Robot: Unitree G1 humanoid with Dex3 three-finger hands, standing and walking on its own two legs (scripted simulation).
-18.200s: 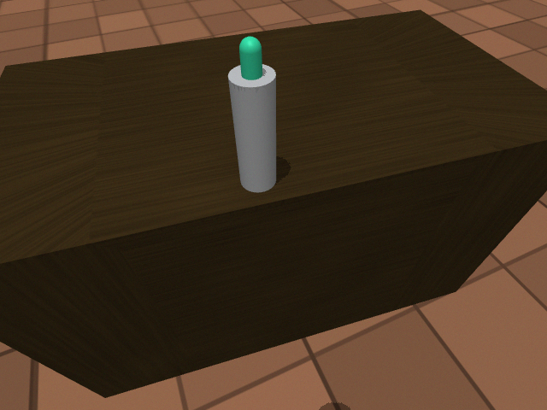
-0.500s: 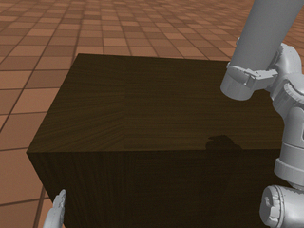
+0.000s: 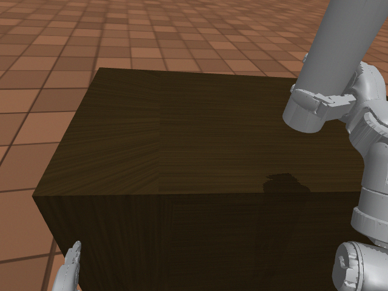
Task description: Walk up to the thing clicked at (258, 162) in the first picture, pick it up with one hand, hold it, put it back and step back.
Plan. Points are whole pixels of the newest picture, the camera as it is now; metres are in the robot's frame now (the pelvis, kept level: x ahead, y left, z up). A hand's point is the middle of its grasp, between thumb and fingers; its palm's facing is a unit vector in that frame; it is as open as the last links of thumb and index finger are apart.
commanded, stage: crouch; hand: right
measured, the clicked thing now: (338, 46) +0.33 -0.16 +0.39
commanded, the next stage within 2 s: lower in 0.96 s
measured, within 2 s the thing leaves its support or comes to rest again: neither
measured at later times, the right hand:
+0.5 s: hand (298, 113) +0.39 -0.18 +0.24, palm faces +0.19 +0.98 +0.02, open 9.9 cm
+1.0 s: hand (291, 119) +0.42 -0.19 +0.21, palm faces +0.19 +0.98 +0.01, open 10.0 cm
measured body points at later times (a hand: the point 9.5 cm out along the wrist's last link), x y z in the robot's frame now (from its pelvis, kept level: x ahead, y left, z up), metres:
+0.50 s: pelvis -0.01 +0.00 +0.00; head -0.04 +0.02 +0.45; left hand +0.15 +0.26 -0.08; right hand +0.37 -0.23 +0.25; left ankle +0.00 +0.10 -0.74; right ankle +0.02 -0.12 -0.74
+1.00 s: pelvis +0.00 -0.01 +0.00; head -0.01 +0.01 +0.45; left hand +0.15 +0.25 -0.09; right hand +0.40 -0.24 +0.21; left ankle +0.00 +0.10 -0.74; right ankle +0.02 -0.12 -0.74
